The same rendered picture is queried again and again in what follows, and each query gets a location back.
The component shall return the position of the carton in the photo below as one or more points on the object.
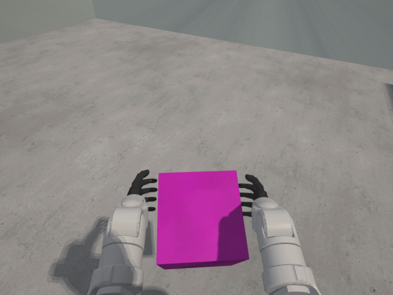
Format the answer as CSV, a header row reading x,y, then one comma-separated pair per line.
x,y
200,220

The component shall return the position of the robot right hand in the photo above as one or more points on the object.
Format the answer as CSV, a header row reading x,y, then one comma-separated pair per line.
x,y
258,191

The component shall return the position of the robot right forearm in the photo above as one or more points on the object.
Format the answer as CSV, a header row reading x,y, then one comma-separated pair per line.
x,y
285,271

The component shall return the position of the robot left forearm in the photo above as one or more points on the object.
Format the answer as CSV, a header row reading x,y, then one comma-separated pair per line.
x,y
119,271

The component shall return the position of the robot left hand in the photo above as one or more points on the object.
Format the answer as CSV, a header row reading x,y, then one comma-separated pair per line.
x,y
139,182

